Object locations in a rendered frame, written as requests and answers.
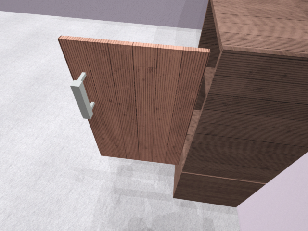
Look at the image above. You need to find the handle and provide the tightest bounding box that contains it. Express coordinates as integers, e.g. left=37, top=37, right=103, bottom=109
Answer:
left=70, top=72, right=95, bottom=119

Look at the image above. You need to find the cupboard door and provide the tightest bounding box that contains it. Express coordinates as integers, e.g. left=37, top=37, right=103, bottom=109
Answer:
left=58, top=36, right=210, bottom=165

